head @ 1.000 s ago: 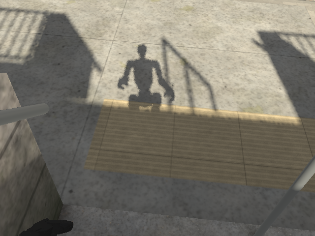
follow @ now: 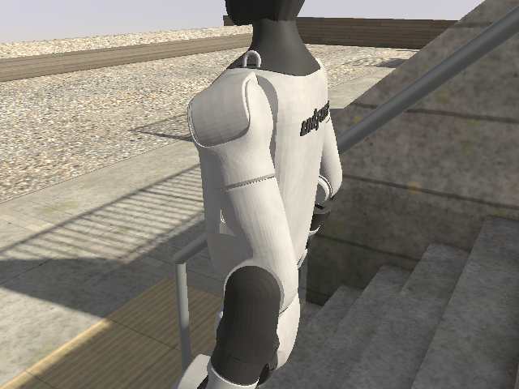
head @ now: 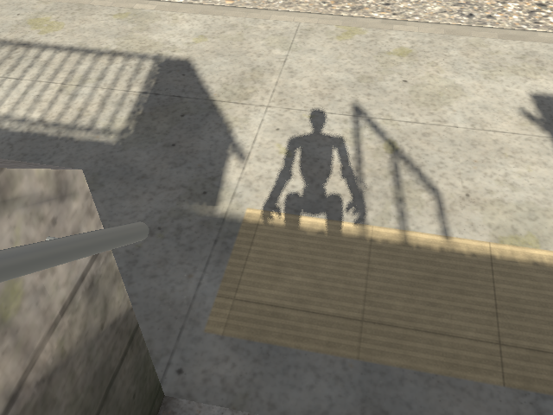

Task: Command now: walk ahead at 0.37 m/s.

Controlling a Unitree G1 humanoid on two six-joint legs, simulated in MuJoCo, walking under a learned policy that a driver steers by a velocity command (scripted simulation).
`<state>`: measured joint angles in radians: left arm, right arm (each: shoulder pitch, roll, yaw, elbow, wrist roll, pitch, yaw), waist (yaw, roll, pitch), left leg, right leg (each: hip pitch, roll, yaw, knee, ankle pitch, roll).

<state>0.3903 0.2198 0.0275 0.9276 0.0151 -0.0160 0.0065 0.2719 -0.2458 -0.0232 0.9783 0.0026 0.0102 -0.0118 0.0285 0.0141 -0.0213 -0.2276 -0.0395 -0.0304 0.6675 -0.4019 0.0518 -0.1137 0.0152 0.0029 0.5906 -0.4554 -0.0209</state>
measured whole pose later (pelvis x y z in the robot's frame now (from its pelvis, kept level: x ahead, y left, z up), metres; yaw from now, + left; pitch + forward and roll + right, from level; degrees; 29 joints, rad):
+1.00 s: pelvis +0.36 +0.04 -0.34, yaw +0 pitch -3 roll -6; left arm 0.49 0.15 0.01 1.07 0.04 -0.07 0.03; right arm 0.14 -0.21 -0.05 0.95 -0.01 -0.04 0.01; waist 0.10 0.11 -0.02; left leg -0.29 0.08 -0.02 0.38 0.41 0.04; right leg -0.22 0.12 -0.08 1.42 -0.89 -0.12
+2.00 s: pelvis +0.88 -0.02 -0.73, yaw -26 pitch -1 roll -6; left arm 0.44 0.18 0.02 0.99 0.06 -0.06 0.04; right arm 0.09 -0.25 -0.05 0.90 0.00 -0.06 0.04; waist 0.10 0.09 -0.04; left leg -0.42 0.10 -0.08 0.41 0.40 0.03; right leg -0.17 0.19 0.05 1.23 -0.93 -0.10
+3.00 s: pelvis +1.35 -0.17 -0.82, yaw -16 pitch -1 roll -1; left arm 0.28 0.21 0.04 0.98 0.01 -0.03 0.06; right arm 0.18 -0.20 -0.04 0.92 -0.02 -0.03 0.00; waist 0.00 -0.02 0.09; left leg -0.41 -0.08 0.04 0.59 -0.17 0.11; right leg -0.30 0.02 -0.09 1.04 -0.55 -0.04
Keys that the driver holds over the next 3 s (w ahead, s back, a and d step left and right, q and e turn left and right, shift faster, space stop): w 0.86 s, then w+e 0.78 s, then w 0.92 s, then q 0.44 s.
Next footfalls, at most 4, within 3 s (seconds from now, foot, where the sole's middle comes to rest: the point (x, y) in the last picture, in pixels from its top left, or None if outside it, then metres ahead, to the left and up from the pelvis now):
0.48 right None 0.20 -0.06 -0.97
1.00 left None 0.48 0.14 -1.17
1.52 right None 0.68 -0.06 -1.38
2.04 left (291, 375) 1.08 0.02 -1.58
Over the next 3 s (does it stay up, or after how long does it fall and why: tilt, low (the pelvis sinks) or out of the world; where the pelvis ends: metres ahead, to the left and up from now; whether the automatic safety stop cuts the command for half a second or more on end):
stays up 1.35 -0.17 -0.82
